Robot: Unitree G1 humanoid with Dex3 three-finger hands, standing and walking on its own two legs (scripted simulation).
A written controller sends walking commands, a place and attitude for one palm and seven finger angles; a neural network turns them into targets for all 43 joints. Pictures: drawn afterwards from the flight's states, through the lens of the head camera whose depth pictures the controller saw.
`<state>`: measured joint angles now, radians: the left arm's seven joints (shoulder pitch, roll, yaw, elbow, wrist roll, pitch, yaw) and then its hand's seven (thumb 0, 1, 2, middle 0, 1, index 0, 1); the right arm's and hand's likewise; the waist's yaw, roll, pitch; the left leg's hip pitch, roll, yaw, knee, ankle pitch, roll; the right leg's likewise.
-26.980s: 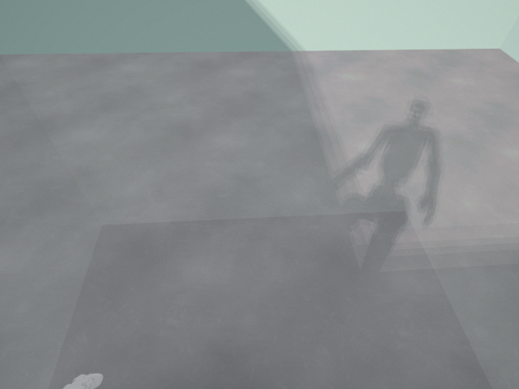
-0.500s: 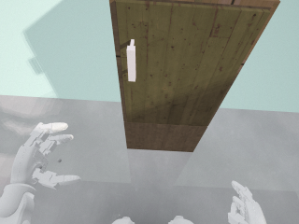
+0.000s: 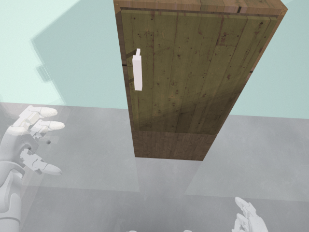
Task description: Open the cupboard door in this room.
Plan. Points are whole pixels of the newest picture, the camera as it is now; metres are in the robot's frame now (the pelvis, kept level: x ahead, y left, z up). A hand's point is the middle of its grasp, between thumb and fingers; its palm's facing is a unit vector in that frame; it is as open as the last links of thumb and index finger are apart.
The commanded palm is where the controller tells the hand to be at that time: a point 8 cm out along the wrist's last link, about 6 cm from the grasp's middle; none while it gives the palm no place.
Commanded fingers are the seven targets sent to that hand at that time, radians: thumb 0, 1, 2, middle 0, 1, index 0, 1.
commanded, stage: raise the hand with hooked fingers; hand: left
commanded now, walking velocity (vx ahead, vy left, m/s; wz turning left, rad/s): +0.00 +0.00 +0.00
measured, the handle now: (138, 69) +0.59 +0.10 +0.07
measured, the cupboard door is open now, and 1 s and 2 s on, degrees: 0 0 0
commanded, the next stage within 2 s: move the hooked fingers beside the handle in 0.46 s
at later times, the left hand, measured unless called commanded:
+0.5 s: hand (53, 142) +0.29 +0.26 +0.08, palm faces +0.04 -1.00 -0.03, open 14.0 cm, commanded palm +0.26 +0.31 +0.08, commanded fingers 0.00 -0.50 0.30 -0.30 -1.20 -0.30 -1.20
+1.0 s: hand (78, 122) +0.36 +0.22 +0.08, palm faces -0.01 -1.00 -0.01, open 14.0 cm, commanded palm +0.33 +0.28 +0.07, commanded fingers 0.00 -0.50 0.30 -0.30 -1.20 -0.30 -1.20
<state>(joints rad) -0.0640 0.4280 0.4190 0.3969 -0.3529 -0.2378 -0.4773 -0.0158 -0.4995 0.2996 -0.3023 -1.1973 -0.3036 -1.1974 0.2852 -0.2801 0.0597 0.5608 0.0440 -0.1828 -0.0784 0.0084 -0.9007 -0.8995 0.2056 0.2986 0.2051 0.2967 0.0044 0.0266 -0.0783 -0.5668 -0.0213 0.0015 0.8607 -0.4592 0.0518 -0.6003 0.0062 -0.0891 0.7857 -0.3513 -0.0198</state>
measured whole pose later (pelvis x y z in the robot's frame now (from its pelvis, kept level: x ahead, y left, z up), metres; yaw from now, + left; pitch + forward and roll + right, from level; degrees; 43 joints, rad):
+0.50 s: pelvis +0.00 -0.01 +0.00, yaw +0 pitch +9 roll -2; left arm -0.07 0.41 0.42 0.43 -0.35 -0.27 -0.48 -0.02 -0.50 0.30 -0.30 -1.20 -0.30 -1.20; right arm 0.28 -0.27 0.06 0.55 0.04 -0.17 -0.08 0.01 -0.90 -0.90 0.20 0.30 0.20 0.30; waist 0.00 0.02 -0.08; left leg -0.55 -0.01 0.01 0.84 -0.45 0.04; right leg -0.59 0.01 -0.08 0.77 -0.34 -0.03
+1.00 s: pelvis +0.00 -0.01 +0.00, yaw -1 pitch +11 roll -1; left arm -0.30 0.39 0.36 0.60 -0.28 -0.27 -0.40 -0.02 -0.50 0.30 -0.30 -1.20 -0.30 -1.20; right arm 0.30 -0.28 0.05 0.56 0.04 -0.13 -0.07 0.01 -0.90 -0.90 0.20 0.30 0.20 0.30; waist -0.03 0.02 -0.08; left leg -0.59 -0.01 0.02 0.85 -0.44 0.04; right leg -0.64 0.01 -0.07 0.79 -0.34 -0.03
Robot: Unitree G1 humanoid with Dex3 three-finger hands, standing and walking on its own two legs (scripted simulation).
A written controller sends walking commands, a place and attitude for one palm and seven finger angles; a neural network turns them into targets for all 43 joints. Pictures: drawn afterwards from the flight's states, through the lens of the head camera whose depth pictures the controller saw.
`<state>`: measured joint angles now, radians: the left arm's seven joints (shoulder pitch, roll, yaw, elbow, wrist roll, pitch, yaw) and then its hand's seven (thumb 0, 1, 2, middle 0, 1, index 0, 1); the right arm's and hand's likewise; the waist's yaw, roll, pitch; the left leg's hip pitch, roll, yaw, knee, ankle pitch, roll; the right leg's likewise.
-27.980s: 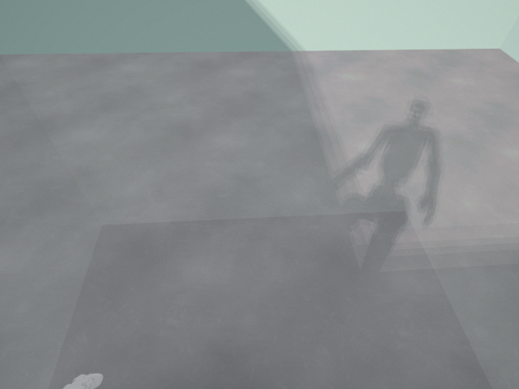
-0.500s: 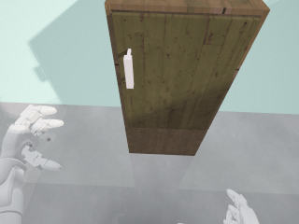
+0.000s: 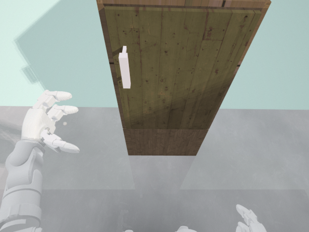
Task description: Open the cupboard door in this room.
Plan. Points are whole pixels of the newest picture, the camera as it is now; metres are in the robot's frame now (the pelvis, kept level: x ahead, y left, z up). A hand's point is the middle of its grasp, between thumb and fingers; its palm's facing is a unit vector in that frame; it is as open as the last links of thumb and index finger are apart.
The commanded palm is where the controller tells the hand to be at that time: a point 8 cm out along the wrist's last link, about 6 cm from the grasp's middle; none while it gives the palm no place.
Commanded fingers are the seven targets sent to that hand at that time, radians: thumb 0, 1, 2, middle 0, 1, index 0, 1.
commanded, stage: move the hooked fingers beside the handle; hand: left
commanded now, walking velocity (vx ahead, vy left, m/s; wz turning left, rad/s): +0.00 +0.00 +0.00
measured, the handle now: (125, 67) +0.59 +0.12 +0.06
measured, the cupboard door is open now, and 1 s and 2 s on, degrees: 0 0 0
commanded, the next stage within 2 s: slide the fingers in behind the handle in 1.96 s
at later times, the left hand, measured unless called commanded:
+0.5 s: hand (83, 100) +0.44 +0.22 +0.07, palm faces +0.02 -1.00 -0.01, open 14.0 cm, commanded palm +0.41 +0.27 +0.07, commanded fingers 0.00 -0.50 0.30 -0.30 -1.20 -0.30 -1.20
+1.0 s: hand (99, 82) +0.52 +0.19 +0.07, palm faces +0.02 -1.00 +0.01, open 14.0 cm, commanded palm +0.50 +0.23 +0.06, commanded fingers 0.00 -0.50 0.30 -0.30 -1.20 -0.30 -1.20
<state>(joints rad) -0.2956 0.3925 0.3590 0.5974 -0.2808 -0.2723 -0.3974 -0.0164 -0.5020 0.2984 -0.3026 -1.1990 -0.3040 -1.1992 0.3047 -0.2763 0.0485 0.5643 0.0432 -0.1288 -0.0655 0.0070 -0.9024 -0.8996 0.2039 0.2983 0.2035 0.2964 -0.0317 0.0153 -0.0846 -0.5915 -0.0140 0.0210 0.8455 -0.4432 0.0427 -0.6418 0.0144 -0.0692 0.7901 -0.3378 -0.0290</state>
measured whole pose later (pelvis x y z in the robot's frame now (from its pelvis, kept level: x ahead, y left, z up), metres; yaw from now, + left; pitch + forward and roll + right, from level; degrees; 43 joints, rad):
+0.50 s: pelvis +0.00 +0.00 -0.01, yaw -1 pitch +15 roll -1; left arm -0.63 0.44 0.38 0.96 -0.19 -0.37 -0.32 -0.02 -0.50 0.30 -0.30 -1.20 -0.30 -1.20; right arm 0.36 -0.28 0.04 0.61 0.03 -0.03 -0.05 0.00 -0.90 -0.90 0.20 0.30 0.20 0.30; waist -0.09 0.01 -0.09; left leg -0.69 0.00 0.03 0.88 -0.45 0.04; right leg -0.74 0.02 -0.06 0.82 -0.34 -0.03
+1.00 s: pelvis +0.01 +0.00 -0.02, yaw -2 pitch +20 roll -2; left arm -0.91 0.52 0.41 1.20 -0.10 -0.39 -0.24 -0.02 -0.50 0.30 -0.30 -1.20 -0.30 -1.20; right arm 0.42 -0.28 0.04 0.62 -0.01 0.05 -0.01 0.00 -0.90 -0.90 0.20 0.30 0.20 0.30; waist -0.17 0.02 -0.10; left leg -0.82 0.01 0.03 0.95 -0.48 0.05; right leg -0.87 0.03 -0.06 0.86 -0.35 -0.02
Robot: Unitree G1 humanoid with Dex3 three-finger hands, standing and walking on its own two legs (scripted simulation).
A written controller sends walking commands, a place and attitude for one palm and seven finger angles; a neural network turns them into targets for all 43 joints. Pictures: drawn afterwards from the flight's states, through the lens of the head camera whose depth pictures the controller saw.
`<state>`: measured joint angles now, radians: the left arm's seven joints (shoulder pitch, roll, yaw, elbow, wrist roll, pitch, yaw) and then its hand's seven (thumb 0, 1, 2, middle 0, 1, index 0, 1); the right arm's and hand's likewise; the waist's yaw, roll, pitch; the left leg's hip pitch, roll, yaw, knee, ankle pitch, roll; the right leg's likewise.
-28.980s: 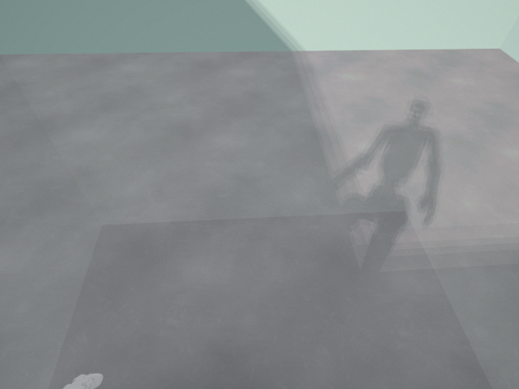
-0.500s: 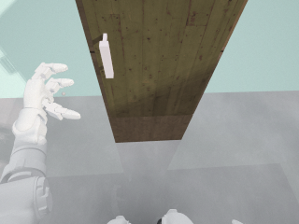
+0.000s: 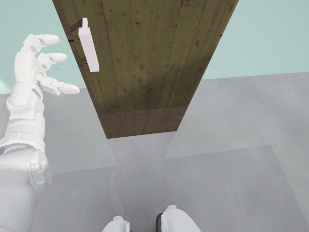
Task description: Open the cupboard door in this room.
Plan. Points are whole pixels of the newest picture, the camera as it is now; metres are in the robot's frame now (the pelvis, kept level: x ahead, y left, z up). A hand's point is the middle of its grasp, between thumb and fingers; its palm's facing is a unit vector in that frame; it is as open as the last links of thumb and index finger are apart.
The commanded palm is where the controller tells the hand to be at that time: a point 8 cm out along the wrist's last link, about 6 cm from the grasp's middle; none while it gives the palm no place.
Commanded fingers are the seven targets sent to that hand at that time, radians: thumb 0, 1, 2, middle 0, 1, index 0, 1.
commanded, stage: move the hooked fingers beside the handle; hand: left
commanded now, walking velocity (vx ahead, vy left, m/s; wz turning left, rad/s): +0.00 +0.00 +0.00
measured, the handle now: (90, 46) +0.58 +0.13 +0.08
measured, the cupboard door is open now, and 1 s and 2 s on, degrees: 0 0 0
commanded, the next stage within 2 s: slide the fingers in behind the handle in 0.96 s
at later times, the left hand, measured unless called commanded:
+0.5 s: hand (61, 63) +0.53 +0.20 +0.08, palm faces +0.07 -1.00 -0.01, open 14.0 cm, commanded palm +0.50 +0.23 +0.08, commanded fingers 0.00 -0.50 0.30 -0.30 -1.20 -0.30 -1.20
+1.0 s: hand (66, 63) +0.53 +0.19 +0.08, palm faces +0.06 -1.00 -0.02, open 14.0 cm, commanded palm +0.50 +0.23 +0.08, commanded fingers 0.00 -0.50 0.30 -0.30 -1.20 -0.30 -1.20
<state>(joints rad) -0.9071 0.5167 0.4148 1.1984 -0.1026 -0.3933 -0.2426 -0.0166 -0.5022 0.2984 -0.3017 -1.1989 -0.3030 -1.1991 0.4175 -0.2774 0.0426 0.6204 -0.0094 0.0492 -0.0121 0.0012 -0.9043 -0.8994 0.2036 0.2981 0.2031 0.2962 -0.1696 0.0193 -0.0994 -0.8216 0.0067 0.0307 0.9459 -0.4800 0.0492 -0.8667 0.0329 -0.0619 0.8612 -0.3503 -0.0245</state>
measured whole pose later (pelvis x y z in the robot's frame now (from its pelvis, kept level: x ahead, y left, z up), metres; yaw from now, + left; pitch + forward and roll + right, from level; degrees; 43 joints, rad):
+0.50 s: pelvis +0.01 +0.00 +0.00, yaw -1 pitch +22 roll -3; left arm -0.90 0.52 0.44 1.17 -0.08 -0.40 -0.20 -0.02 -0.50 0.30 -0.30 -1.20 -0.30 -1.20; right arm 0.47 -0.27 0.04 0.59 -0.02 0.11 0.02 0.00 -0.90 -0.90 0.20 0.30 0.20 0.30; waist -0.18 0.03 -0.10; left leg -0.83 0.02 0.04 0.94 -0.49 0.05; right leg -0.87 0.05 -0.06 0.84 -0.35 -0.02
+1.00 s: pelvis +0.00 +0.00 +0.00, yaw +0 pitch +22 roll -3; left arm -0.95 0.51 0.40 1.21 -0.07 -0.40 -0.17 -0.02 -0.50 0.30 -0.30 -1.20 -0.30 -1.20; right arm 0.43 -0.27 0.05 0.59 -0.02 0.09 0.01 0.00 -0.91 -0.90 0.20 0.30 0.20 0.30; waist -0.18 0.03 -0.10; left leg -0.86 0.01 0.03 0.97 -0.49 0.05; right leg -0.90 0.04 -0.06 0.87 -0.36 -0.03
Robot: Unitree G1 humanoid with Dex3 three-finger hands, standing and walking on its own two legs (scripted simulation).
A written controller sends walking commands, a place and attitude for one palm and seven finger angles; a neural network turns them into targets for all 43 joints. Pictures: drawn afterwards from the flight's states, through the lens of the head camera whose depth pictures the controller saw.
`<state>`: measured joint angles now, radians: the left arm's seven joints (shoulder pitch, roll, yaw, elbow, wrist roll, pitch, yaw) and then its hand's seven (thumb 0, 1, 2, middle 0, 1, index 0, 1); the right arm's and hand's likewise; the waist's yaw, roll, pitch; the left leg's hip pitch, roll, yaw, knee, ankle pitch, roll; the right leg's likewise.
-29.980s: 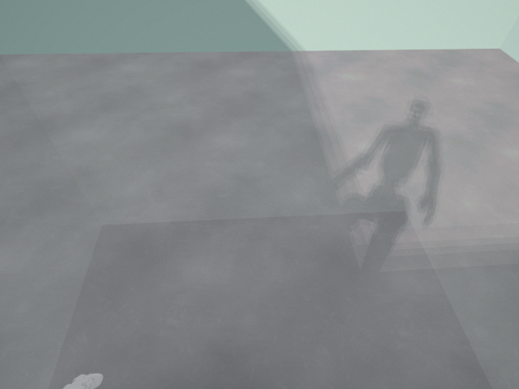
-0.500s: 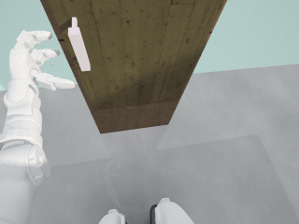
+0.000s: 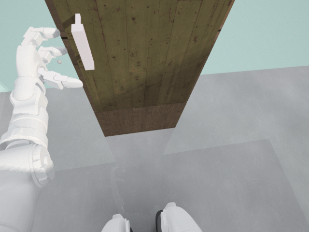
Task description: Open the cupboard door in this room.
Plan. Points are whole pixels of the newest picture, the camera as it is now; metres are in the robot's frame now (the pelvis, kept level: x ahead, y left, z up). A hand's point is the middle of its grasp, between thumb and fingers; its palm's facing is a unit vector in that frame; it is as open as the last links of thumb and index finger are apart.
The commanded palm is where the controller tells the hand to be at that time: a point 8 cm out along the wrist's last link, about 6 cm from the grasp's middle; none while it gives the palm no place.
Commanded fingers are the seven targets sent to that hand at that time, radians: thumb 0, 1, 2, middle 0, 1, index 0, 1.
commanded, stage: slide the fingers in behind the handle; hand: left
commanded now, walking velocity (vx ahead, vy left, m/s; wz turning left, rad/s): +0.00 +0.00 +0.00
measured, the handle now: (84, 43) +0.58 +0.13 +0.09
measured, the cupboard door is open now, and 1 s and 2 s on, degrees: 0 0 1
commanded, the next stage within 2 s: close the thumb around the handle in 1.66 s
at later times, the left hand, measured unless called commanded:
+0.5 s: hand (74, 60) +0.52 +0.15 +0.08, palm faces +0.06 -1.00 -0.01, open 14.0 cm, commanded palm +0.50 +0.20 +0.08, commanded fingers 0.00 -0.50 0.30 -0.30 -1.20 -0.30 -1.20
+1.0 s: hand (86, 60) +0.53 +0.13 +0.08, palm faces +0.06 -1.00 -0.01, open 14.0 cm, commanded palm +0.50 +0.17 +0.08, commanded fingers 0.00 -0.50 0.30 -0.30 -1.20 -0.30 -1.20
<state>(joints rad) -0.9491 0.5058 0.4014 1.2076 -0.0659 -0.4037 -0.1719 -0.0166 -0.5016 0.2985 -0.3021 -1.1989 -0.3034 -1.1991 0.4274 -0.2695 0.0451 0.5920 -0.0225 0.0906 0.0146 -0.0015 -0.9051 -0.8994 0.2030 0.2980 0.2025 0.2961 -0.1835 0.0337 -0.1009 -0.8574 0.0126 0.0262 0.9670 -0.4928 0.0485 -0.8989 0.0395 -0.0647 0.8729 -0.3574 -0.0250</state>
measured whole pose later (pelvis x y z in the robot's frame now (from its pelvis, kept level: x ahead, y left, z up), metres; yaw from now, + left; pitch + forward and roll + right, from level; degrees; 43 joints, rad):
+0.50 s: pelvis +0.00 +0.00 +0.00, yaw +0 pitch +22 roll -2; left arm -0.96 0.43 0.37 1.20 -0.05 -0.42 -0.10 -0.02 -0.50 0.30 -0.30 -1.20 -0.30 -1.20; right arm 0.44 -0.27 0.03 0.61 -0.03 0.08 0.03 0.00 -0.91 -0.90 0.20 0.30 0.20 0.30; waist -0.19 0.04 -0.11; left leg -0.85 0.01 0.03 0.96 -0.49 0.05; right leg -0.90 0.04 -0.06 0.88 -0.36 -0.03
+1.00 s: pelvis +0.00 -0.01 +0.00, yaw +1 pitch +22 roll -2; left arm -0.99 0.38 0.33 1.22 -0.04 -0.43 -0.03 -0.02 -0.50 0.30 -0.30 -1.20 -0.30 -1.20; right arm 0.43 -0.27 0.03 0.62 -0.04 0.06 0.04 0.00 -0.91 -0.90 0.20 0.30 0.20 0.30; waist -0.19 0.04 -0.11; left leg -0.87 0.01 0.02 0.97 -0.49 0.04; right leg -0.92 0.03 -0.07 0.89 -0.37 -0.03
